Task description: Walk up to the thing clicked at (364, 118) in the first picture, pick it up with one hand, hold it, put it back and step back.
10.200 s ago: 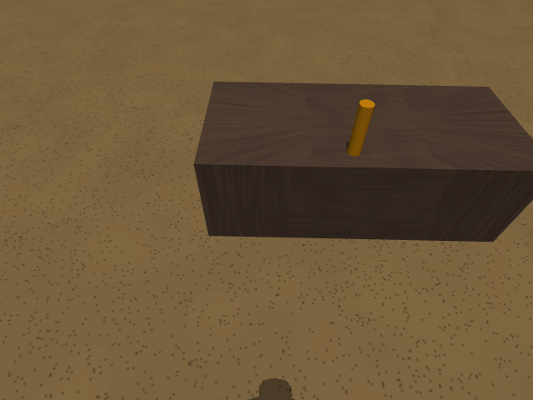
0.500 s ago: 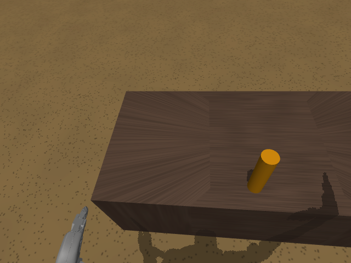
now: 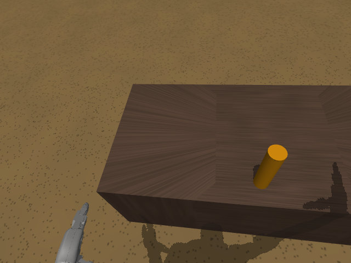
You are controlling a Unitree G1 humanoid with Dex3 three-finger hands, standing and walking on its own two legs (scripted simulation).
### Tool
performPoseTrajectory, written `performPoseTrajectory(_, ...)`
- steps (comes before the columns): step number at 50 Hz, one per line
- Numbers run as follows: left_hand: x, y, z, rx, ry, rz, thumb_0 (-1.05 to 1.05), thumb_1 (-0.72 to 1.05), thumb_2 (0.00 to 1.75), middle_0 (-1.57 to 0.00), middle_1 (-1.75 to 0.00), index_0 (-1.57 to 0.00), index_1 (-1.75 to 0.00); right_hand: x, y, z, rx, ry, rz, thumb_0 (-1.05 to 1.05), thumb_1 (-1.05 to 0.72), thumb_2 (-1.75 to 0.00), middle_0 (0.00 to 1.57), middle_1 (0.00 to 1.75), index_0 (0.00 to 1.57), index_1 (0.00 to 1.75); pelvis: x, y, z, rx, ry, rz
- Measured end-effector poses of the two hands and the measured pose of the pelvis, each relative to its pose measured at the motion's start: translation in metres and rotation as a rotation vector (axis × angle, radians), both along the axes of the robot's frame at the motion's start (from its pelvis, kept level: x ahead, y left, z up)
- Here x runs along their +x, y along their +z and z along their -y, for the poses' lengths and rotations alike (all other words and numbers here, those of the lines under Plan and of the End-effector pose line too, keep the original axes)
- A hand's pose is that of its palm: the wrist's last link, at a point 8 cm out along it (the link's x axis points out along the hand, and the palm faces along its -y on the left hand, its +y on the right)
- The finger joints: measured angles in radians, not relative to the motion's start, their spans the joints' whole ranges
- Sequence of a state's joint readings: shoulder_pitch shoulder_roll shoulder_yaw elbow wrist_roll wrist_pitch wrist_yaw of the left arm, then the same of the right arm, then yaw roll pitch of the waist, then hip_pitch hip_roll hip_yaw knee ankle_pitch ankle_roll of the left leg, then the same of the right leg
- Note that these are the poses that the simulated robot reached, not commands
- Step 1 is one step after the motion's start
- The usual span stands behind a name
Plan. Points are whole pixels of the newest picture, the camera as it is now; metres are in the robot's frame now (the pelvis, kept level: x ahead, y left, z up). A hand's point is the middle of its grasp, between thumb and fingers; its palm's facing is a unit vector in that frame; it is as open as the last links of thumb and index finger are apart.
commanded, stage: approach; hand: right
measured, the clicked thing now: (268, 169) +0.45 -0.21 -0.18
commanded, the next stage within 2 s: close in in 0.52 s
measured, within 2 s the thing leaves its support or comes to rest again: neither
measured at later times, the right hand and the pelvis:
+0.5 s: hand (318, 182) +0.39 -0.32 -0.12, palm faces +0.15 +0.99 +0.06, open 17.7 cm; pelvis -0.04 +0.00 -0.09, yaw +3 degrees
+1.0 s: hand (278, 184) +0.42 -0.24 -0.22, palm faces +0.10 +0.99 +0.05, open 17.8 cm; pelvis -0.05 +0.00 -0.17, yaw +6 degrees
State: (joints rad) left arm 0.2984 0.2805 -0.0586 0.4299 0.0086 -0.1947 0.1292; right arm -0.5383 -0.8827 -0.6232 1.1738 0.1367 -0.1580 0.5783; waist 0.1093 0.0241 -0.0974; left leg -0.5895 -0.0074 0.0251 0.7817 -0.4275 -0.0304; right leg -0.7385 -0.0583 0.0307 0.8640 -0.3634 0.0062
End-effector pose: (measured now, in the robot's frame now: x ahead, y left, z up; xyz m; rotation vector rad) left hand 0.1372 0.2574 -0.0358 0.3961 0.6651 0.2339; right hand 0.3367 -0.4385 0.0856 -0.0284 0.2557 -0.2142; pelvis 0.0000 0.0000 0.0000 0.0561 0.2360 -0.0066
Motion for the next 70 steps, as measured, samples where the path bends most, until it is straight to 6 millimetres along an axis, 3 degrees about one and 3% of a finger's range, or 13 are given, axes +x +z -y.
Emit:
performPoseTrajectory(4,0.001,-0.003,0.006,-0.009,-0.021,0.005,-0.01,-0.53,0.05,-0.05,-0.05,-0.05,-0.05,0.001,-0.012,0.000,0.008,0.005,0.021,-0.01,0.53,-0.05,0.06,0.05,0.05,0.05,-0.002,-0.005,0.001,0.002,0.000,-0.020)
performPoseTrajectory(8,0.002,-0.011,0.011,-0.007,-0.049,0.007,-0.01,-0.53,0.05,-0.05,-0.04,-0.05,-0.04,0.006,-0.038,-0.008,0.023,0.025,0.084,-0.01,0.55,-0.05,0.05,0.05,0.05,0.05,-0.006,-0.016,0.002,0.005,0.002,-0.059)
performPoseTrajectory(15,0.001,-0.015,0.009,0.054,-0.077,0.065,-0.01,-0.55,0.06,-0.05,-0.04,-0.04,-0.05,0.017,-0.113,-0.044,0.090,0.068,0.169,-0.01,0.57,-0.04,0.06,0.05,0.06,0.05,-0.015,-0.047,0.003,0.018,0.013,-0.123)
performPoseTrajectory(21,-0.016,-0.012,0.000,0.142,-0.069,0.076,-0.01,-0.54,0.06,-0.05,-0.04,-0.04,-0.05,0.021,-0.178,-0.067,0.118,0.064,0.150,-0.01,0.59,-0.03,0.06,0.05,0.06,0.05,-0.027,-0.072,0.001,0.032,0.026,-0.160)
performPoseTrajectory(28,-0.036,-0.031,-0.012,0.228,-0.062,0.031,-0.01,-0.54,0.05,-0.05,-0.04,-0.04,-0.04,0.034,-0.227,-0.074,0.049,0.063,0.185,-0.01,0.60,-0.03,0.06,0.05,0.05,0.05,-0.044,-0.109,0.001,0.056,0.039,-0.224)
performPoseTrajectory(39,-0.042,-0.024,-0.001,0.331,-0.127,0.142,-0.01,-0.53,0.05,-0.05,-0.04,-0.05,-0.04,0.045,-0.310,-0.100,0.098,0.038,0.180,-0.01,0.61,-0.04,0.05,0.05,0.05,0.05,-0.055,-0.160,0.002,0.080,0.062,-0.288)
performPoseTrajectory(43,-0.046,-0.020,0.001,0.366,-0.121,0.137,-0.01,-0.53,0.05,-0.05,-0.05,-0.05,-0.04,0.049,-0.319,-0.112,0.080,0.052,0.216,-0.01,0.61,-0.03,0.05,0.05,0.04,0.05,-0.056,-0.170,0.002,0.086,0.061,-0.294)
performPoseTrajectory(48,-0.047,-0.012,-0.001,0.377,-0.096,0.147,-0.01,-0.53,0.04,-0.05,-0.05,-0.06,-0.04,0.055,-0.309,-0.134,0.071,0.102,0.225,-0.01,0.61,-0.03,0.04,0.05,0.04,0.05,-0.055,-0.168,0.004,0.094,0.057,-0.290)
performPoseTrajectory(57,-0.052,-0.027,0.005,0.254,-0.079,0.154,-0.01,-0.52,0.04,-0.05,-0.05,-0.06,-0.04,0.060,-0.294,-0.156,0.049,0.080,0.184,-0.01,0.61,-0.04,0.04,0.05,0.04,0.05,-0.054,-0.166,0.005,0.073,0.064,-0.280)
performPoseTrajectory(64,-0.053,-0.002,-0.011,0.327,-0.083,0.178,-0.01,-0.53,0.04,-0.06,-0.05,-0.06,-0.04,0.057,-0.297,-0.169,0.060,0.055,0.172,-0.01,0.61,-0.04,0.04,0.06,0.04,0.05,-0.056,-0.162,-0.001,0.058,0.063,-0.278)
performPoseTrajectory(70,-0.052,-0.003,-0.020,0.355,-0.062,0.169,-0.01,-0.52,0.04,-0.05,-0.05,-0.05,-0.04,0.058,-0.304,-0.180,0.052,0.069,0.196,-0.01,0.61,-0.04,0.03,0.06,0.03,0.06,-0.058,-0.166,-0.007,0.056,0.064,-0.279)
